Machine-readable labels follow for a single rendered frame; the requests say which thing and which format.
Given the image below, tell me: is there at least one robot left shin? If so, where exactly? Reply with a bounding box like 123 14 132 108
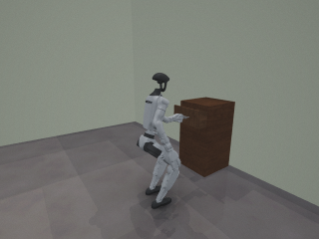
150 158 167 190

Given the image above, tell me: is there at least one robot right forearm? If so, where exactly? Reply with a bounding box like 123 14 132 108
156 120 173 152

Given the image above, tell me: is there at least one robot left hand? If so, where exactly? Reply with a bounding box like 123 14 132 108
173 114 183 122

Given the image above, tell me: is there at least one robot right hand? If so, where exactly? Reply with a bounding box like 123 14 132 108
167 150 181 171

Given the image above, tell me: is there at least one drawer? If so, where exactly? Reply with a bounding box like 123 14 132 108
173 105 207 129

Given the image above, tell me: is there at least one cabinet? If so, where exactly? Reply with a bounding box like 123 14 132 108
178 97 235 177

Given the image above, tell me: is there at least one right robot thigh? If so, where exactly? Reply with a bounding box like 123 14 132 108
147 142 178 174

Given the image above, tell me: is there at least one robot left forearm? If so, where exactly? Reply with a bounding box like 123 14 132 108
162 116 174 123

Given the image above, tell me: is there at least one right robot upper arm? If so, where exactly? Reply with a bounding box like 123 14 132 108
152 97 169 129

